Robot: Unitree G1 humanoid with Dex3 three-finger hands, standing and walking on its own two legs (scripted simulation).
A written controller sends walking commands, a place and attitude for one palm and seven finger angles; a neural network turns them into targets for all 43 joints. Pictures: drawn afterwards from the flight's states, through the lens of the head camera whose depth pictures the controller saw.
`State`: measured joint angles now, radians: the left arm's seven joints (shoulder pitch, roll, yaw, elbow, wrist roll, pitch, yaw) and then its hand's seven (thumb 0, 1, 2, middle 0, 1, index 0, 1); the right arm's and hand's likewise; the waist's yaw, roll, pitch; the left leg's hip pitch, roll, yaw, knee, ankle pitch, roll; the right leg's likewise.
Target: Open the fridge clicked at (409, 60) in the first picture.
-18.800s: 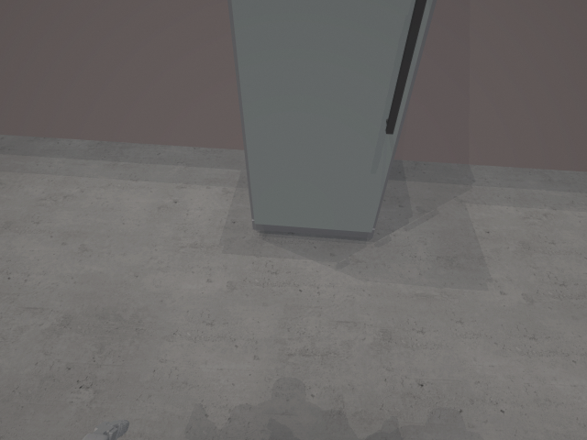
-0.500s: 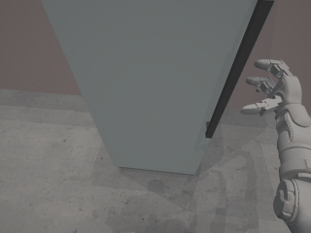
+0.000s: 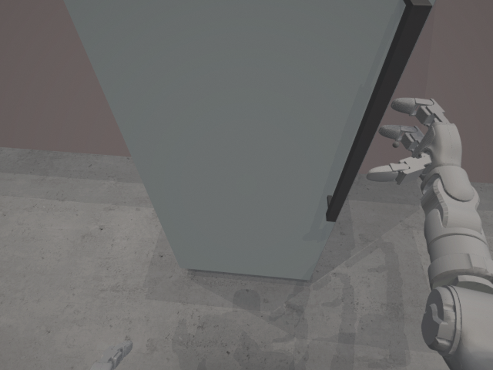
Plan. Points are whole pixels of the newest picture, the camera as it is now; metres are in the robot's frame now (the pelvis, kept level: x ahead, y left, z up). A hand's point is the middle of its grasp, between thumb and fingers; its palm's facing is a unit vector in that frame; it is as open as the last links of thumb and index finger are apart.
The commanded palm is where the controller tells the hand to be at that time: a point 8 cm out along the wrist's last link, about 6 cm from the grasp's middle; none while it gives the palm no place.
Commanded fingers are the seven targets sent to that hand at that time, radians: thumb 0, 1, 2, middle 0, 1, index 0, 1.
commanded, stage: feel for the door with the fingertips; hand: right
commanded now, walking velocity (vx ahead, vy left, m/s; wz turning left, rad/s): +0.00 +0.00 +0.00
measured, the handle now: (358, 138) +0.50 -0.13 +0.11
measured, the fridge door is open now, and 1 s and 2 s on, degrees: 0 0 0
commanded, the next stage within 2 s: slide the fingers in behind the handle in 0.24 s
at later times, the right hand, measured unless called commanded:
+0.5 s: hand (396, 136) +0.47 -0.18 +0.14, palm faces -0.03 +1.00 +0.03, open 14.0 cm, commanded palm +0.44 -0.22 +0.14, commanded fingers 0.00 0.50 -0.30 0.30 1.20 0.30 1.20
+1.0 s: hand (380, 142) +0.46 -0.15 +0.14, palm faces -0.04 +1.00 +0.00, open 14.0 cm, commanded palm +0.44 -0.19 +0.14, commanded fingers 0.00 0.50 -0.30 0.30 1.20 0.30 1.20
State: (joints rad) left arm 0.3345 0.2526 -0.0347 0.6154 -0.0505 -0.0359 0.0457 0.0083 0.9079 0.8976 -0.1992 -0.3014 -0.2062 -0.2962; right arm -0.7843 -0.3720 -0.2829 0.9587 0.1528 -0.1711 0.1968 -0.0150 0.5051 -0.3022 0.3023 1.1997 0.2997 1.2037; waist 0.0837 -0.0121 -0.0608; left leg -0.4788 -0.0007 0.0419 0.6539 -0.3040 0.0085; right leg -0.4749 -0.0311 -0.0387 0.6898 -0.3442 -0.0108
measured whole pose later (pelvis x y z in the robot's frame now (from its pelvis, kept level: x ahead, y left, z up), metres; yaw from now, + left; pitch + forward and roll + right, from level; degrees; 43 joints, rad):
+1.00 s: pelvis +0.00 -0.01 +0.00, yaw -1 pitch +8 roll +1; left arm 0.36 0.26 -0.02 0.66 -0.04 -0.06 0.03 0.01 0.91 0.90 -0.20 -0.30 -0.21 -0.30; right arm -0.82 -0.30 -0.19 0.96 0.16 -0.20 0.15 -0.02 0.51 -0.30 0.29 1.21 0.29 1.21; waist 0.07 -0.02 -0.07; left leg -0.51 0.01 0.05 0.68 -0.32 0.00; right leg -0.52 -0.02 -0.03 0.73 -0.36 -0.02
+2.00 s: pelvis -0.01 +0.01 +0.00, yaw +0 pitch +8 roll +0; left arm 0.36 0.25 -0.02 0.65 -0.04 -0.04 0.02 0.01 0.91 0.90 -0.20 -0.30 -0.21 -0.30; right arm -0.83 -0.26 -0.21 0.99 0.13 -0.23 0.09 -0.01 0.51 -0.30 0.30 1.20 0.30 1.20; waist 0.09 -0.03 -0.06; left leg -0.50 0.00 0.04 0.67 -0.30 0.02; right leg -0.49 -0.03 -0.04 0.69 -0.33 0.00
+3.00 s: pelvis +0.00 +0.01 +0.00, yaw +0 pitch +7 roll +1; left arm 0.35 0.25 -0.01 0.65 -0.04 -0.03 0.03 0.01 0.91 0.90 -0.20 -0.30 -0.21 -0.30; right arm -0.81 -0.25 -0.19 0.96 0.12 -0.22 0.09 0.01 -0.72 -0.84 0.44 1.38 0.43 1.38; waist 0.09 -0.02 -0.06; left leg -0.49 0.00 0.04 0.66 -0.30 0.02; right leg -0.48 -0.03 -0.03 0.69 -0.34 0.00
